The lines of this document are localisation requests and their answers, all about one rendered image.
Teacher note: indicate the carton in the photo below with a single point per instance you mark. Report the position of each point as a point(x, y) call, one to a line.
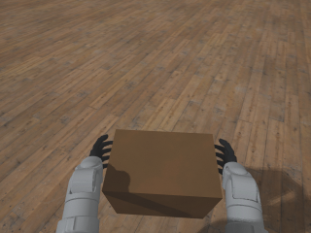
point(161, 173)

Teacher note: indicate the robot left forearm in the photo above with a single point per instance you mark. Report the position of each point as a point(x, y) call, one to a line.
point(80, 213)

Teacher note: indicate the right robot hand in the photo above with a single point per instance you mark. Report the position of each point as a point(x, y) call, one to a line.
point(227, 155)

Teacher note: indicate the left robot hand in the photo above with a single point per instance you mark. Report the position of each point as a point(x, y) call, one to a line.
point(97, 149)

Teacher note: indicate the robot right forearm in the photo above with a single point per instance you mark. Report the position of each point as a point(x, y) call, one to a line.
point(242, 200)

